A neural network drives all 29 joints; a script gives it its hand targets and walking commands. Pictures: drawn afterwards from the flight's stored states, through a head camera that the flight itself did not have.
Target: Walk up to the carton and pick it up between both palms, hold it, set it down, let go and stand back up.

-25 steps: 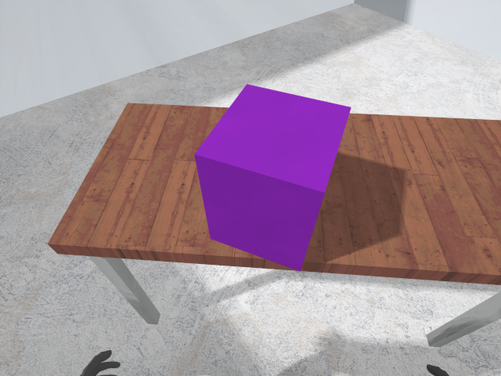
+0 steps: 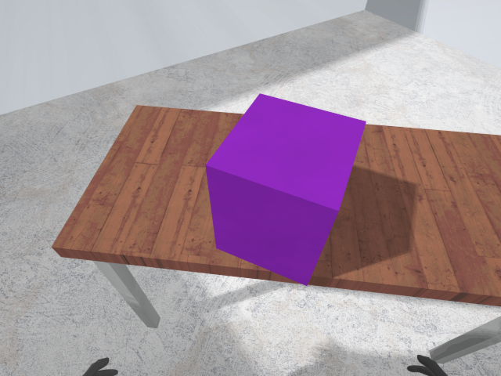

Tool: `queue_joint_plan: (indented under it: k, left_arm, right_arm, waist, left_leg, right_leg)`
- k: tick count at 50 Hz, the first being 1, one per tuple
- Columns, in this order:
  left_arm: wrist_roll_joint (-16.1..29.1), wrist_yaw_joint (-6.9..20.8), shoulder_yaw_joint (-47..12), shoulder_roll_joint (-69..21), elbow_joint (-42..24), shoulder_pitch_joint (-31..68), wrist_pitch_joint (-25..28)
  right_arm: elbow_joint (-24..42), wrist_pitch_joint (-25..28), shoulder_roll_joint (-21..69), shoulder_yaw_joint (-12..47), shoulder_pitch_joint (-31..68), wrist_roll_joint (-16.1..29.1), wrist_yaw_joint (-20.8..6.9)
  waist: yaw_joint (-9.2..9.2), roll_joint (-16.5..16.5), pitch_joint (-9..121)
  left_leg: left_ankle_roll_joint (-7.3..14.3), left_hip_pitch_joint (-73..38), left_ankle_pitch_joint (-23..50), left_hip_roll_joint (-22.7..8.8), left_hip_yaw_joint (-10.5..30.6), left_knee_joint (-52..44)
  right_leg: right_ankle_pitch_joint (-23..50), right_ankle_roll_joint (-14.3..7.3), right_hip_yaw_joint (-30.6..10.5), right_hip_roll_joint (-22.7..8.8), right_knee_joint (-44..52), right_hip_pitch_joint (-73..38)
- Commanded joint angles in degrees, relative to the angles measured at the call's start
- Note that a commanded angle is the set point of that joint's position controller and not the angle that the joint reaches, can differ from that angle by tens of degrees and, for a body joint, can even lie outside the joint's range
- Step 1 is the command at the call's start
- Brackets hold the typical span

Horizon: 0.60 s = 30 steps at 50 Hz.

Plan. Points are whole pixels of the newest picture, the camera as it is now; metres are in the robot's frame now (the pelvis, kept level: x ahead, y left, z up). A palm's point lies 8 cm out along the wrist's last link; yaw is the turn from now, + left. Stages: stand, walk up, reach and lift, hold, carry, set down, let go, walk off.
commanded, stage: walk up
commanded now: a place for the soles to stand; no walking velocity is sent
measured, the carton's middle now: (283, 191) +0.43 -0.03 +0.03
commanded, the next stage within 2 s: reach and lift in 0.62 s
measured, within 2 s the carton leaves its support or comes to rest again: neither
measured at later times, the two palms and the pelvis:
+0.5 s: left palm out of the picture +0.09 +0.30 -0.12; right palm out of the picture +0.13 -0.30 -0.11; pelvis +0.01 -0.01 +0.00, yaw +2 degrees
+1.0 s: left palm (131, 322) +0.21 +0.24 -0.10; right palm out of the picture +0.14 -0.28 -0.08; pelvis +0.01 -0.02 -0.01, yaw -3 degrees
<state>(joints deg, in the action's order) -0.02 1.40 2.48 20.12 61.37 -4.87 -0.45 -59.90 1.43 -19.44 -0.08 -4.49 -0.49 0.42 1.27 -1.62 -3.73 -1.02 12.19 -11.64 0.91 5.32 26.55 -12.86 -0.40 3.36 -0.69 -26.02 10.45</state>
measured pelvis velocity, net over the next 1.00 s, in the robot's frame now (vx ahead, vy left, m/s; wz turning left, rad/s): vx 0.01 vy -0.02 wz -0.05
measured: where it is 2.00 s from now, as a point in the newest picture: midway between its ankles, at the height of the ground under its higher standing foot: outside the picture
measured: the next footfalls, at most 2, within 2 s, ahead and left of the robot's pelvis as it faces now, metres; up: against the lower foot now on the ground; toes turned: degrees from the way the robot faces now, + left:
none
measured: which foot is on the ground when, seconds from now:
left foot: down 0.00-1.00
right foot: down 0.00-1.00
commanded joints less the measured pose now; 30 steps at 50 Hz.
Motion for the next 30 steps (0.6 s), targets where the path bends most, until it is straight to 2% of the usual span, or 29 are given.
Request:
queue_joint_plan:
  k: [1,2,3,4,5,6,7,9,10,11,12,14,15,16,17,18,19,21,22,23,24,25,26,27,28,29,30]
  left_arm:
    - [-0.1,-0.4,2.4,12.5,-3.1,1.6,0.7]
    - [-0.2,-0.4,2.5,12.3,-3.8,1.5,0.7]
    - [-0.2,-0.6,2.2,12.1,-3.9,2.3,1.0]
    - [-0.1,-0.4,2.4,11.4,-4.2,2.8,1.0]
    - [-0.2,-0.4,2.6,12.6,-3.7,1.9,1.2]
    - [-0.2,-0.4,2.4,11.8,-4.3,2.6,1.2]
    - [0.2,-0.6,2.6,11.7,-3.8,2.3,1.2]
    - [0.0,-0.7,3.1,12.4,-5.0,1.8,1.3]
    - [0.2,-0.7,2.7,12.1,-4.7,2.1,1.1]
    - [0.4,-0.8,2.6,12.4,-4.1,2.4,0.9]
    - [0.0,-0.8,2.5,11.3,-4.5,2.7,0.8]
    - [0.0,-0.6,2.9,12.6,-4.7,2.4,0.6]
    - [-0.1,-0.7,2.8,12.1,-4.3,1.7,0.8]
    - [0.2,-0.7,2.6,12.1,-4.6,0.8,0.8]
    - [-0.1,-0.7,3.0,13.5,-4.2,1.6,0.9]
    - [0.0,-0.7,3.1,13.7,-5.6,1.7,0.8]
    - [0.0,-0.6,2.9,12.2,-5.4,1.6,0.6]
    - [-0.1,-0.8,2.3,11.9,-4.7,1.8,0.7]
    - [-0.6,-0.8,3.0,13.5,-5.1,1.9,0.7]
    - [-0.6,-0.7,2.6,12.3,-5.3,1.5,0.6]
    - [-0.3,-0.6,3.3,13.7,-5.8,2.2,0.4]
    - [-0.1,-0.6,3.4,14.4,-5.8,3.2,0.4]
    - [-0.3,-0.8,3.4,13.8,-6.1,3.8,0.4]
    - [0.0,-0.5,3.4,12.8,-6.8,3.9,0.5]
    - [-0.3,-0.6,2.8,12.5,-6.0,2.5,0.6]
    - [0.1,-0.7,3.2,13.3,-5.5,3.6,0.4]
    - [-0.1,-0.7,2.6,12.1,-6.2,2.8,0.3]
  right_arm:
    - [3.1,0.8,-13.0,-2.6,2.4,0.0,0.6]
    - [3.6,0.7,-12.8,-2.6,2.9,0.1,0.5]
    - [3.5,0.7,-12.7,-2.5,1.7,-0.2,0.6]
    - [3.9,1.0,-12.9,-2.4,2.8,-0.4,0.6]
    - [4.7,1.1,-12.8,-2.6,2.8,0.1,0.5]
    - [4.1,0.9,-12.6,-2.7,2.6,-0.2,0.4]
    - [4.2,1.1,-12.2,-2.3,2.9,0.0,0.5]
    - [4.7,0.9,-13.4,-2.5,1.8,0.2,0.5]
    - [4.0,0.7,-13.4,-2.6,1.6,0.0,0.7]
    - [4.4,0.5,-13.2,-2.5,2.1,0.4,0.6]
    - [5.1,0.6,-12.4,-2.4,3.3,0.1,0.5]
    - [4.4,0.2,-13.0,-2.6,2.8,0.1,0.6]
    - [5.2,0.5,-11.9,-2.3,4.0,0.0,0.6]
    - [5.0,0.6,-12.9,-2.4,3.5,-0.2,0.5]
    - [5.0,0.7,-12.8,-2.5,2.6,0.2,0.5]
    - [4.7,0.6,-13.5,-2.5,2.4,0.3,0.7]
    - [5.1,0.6,-13.2,-2.5,3.0,0.0,0.7]
    - [4.5,0.7,-12.0,-2.2,3.0,0.1,0.7]
    - [5.5,0.6,-13.2,-2.5,3.0,0.4,0.4]
    - [5.3,0.7,-12.7,-2.8,3.1,-0.2,0.6]
    - [5.4,0.5,-13.4,-2.8,2.4,0.0,0.7]
    - [5.4,0.5,-13.4,-2.3,2.3,0.5,0.6]
    - [5.2,0.4,-13.1,-2.7,2.5,-0.1,0.6]
    - [4.8,0.4,-12.5,-2.3,1.8,0.3,0.4]
    - [4.7,0.4,-13.4,-2.6,1.5,-0.2,0.6]
    - [4.5,0.2,-13.0,-2.3,1.0,-0.2,0.7]
    - [4.6,0.3,-13.3,-2.7,1.1,-0.3,0.7]
  waist:
    - [-0.10,2.9,4.8]
    - [-0.38,4.2,3.6]
    - [-0.84,2.5,5.0]
    - [-0.33,3.9,5.2]
    - [-0.47,0.4,6.7]
    - [-0.55,2.0,7.3]
    - [-0.15,2.5,8.0]
    - [-0.72,0.0,10.0]
    - [-0.89,2.3,8.5]
    - [-0.86,3.1,8.6]
    - [-0.61,1.0,7.0]
    - [-0.68,-0.8,5.6]
    - [0.33,1.2,5.8]
    - [0.47,3.5,5.6]
    - [-0.25,0.6,6.6]
    - [0.11,0.9,7.2]
    - [0.40,1.3,5.8]
    - [0.03,2.9,6.7]
    - [-0.33,2.4,7.6]
    - [-0.13,0.3,6.0]
    - [-0.51,-0.2,6.1]
    - [-0.49,-0.2,5.8]
    - [-0.64,1.6,3.8]
    - [-1.22,-0.3,6.2]
    - [-0.84,0.5,6.1]
    - [-0.66,1.8,4.5]
    - [-0.65,1.7,4.2]
  left_leg:
    - [2.5,2.4,3.8,-6.8,5.9,-7.0]
    - [2.6,2.2,3.4,-6.7,5.3,-6.9]
    - [3.3,2.0,6.1,-6.8,6.2,-6.6]
    - [2.9,1.7,9.5,-6.3,5.2,-5.3]
    - [2.9,0.3,9.8,-5.9,5.2,-4.4]
    - [2.3,-2.7,12.3,-6.5,4.3,-4.7]
    - [2.7,-2.5,14.6,-6.6,5.2,-4.6]
    - [2.6,-3.5,18.0,-6.3,4.7,-2.6]
    - [2.4,-1.9,17.1,-6.4,4.0,-3.2]
    - [3.0,-0.8,14.5,-6.8,5.0,-3.6]
    - [2.6,-0.1,13.7,-6.5,5.6,-4.2]
    - [3.0,-0.1,11.5,-6.1,4.8,-4.5]
    - [3.0,0.7,11.5,-6.5,5.6,-4.5]
    - [2.7,0.9,11.6,-6.2,5.4,-4.7]
    - [2.5,0.1,11.7,-5.5,5.1,-3.9]
    - [3.4,0.8,11.6,-5.9,5.2,-3.6]
    - [3.2,1.7,11.8,-6.2,5.2,-3.7]
    - [3.2,1.6,10.3,-5.6,5.3,-5.0]
    - [3.3,1.7,8.7,-5.7,5.4,-4.0]
    - [3.1,0.6,10.1,-5.4,4.5,-3.4]
    - [3.2,0.8,9.6,-4.9,4.4,-3.0]
    - [3.3,2.3,9.6,-5.3,5.8,-3.2]
    - [2.8,2.1,11.4,-5.0,3.9,-3.0]
    - [2.9,-0.6,11.5,-5.3,4.5,-3.1]
    - [3.3,1.1,10.6,-5.3,5.8,-3.0]
    - [3.0,1.1,11.1,-5.4,5.1,-3.5]
    - [3.2,0.7,10.4,-5.3,5.6,-3.5]
  right_leg:
    - [-0.5,-1.3,-6.1,-6.6,6.1,-3.2]
    - [1.0,-1.3,-6.1,-6.7,6.6,-2.2]
    - [0.7,-1.3,-6.1,-6.4,5.7,-2.4]
    - [3.1,-1.7,-6.4,-6.7,6.4,-3.4]
    - [3.9,-1.8,-6.2,-6.9,5.6,-2.9]
    - [6.4,-1.8,-6.3,-7.1,5.9,-2.4]
    - [7.6,-1.4,-6.0,-7.0,5.8,-3.6]
    - [10.1,-1.3,-4.6,-7.1,4.3,-5.0]
    - [9.0,-1.4,-4.4,-6.6,4.9,-5.0]
    - [6.6,-1.3,-4.3,-6.9,4.1,-5.3]
    - [6.1,-1.3,-4.3,-7.0,5.1,-4.3]
    - [4.9,-1.0,-4.8,-7.5,5.7,-3.0]
    - [4.7,-1.0,-5.5,-7.6,6.0,-4.0]
    - [3.9,-1.2,-5.8,-7.6,6.0,-4.1]
    - [5.5,-1.9,-5.3,-7.8,4.8,-4.7]
    - [5.6,-2.0,-5.9,-7.8,5.1,-5.3]
    - [6.0,-1.7,-4.7,-7.2,4.9,-5.7]
    - [4.9,-1.2,-5.2,-7.4,5.3,-6.7]
    - [4.5,-2.0,-5.7,-8.2,4.9,-5.9]
    - [4.9,-1.6,-5.1,-7.3,5.1,-4.5]
    - [4.8,-2.1,-6.1,-7.7,5.8,-4.7]
    - [3.7,-2.2,-5.3,-8.1,5.3,-5.1]
    - [6.0,-2.3,-4.4,-8.2,5.0,-4.7]
    - [5.6,-2.2,-5.2,-8.1,5.7,-4.4]
    - [5.0,-2.1,-5.1,-7.4,5.5,-5.1]
    - [1.3,-2.6,-5.2,-8.0,5.3,-3.3]
    - [1.5,-2.3,-4.7,-7.0,4.5,-2.6]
